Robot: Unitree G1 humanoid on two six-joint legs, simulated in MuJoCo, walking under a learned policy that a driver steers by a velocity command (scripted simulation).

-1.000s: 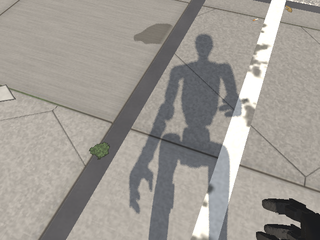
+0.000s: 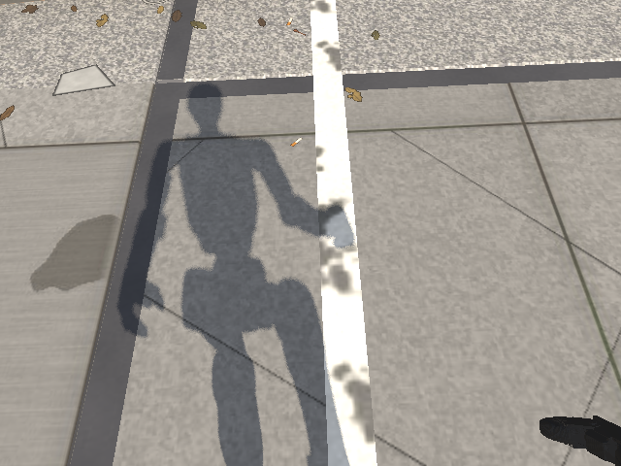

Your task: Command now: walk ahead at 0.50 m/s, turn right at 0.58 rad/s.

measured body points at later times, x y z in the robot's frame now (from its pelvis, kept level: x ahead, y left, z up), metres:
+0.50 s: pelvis +0.27 -0.01 +0.00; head +0.30 -0.02 +0.45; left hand +0.55 +0.15 -0.08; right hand +0.19 -0.29 -0.13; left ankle +0.18 +0.14 -0.74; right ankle +0.39 -0.19 -0.71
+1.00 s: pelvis +0.53 -0.10 +0.00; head +0.56 -0.10 +0.45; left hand +0.61 +0.17 -0.12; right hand +0.67 -0.37 -0.11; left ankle +0.73 +0.02 -0.70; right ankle +0.40 -0.18 -0.74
